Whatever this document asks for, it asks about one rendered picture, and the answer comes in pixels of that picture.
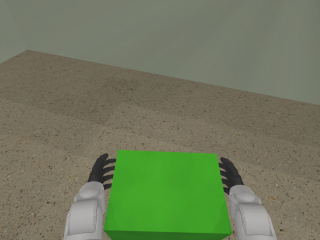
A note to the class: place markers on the robot right hand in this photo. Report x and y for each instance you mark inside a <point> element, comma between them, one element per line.
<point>231,173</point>

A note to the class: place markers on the right robot forearm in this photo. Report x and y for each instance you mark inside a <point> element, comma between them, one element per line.
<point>251,219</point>

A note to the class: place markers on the carton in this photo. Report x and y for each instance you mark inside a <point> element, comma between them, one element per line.
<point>158,195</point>

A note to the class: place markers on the robot left hand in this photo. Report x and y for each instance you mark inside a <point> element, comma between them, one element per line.
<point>98,171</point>

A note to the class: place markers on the left robot forearm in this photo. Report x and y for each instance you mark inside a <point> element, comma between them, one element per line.
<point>84,220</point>

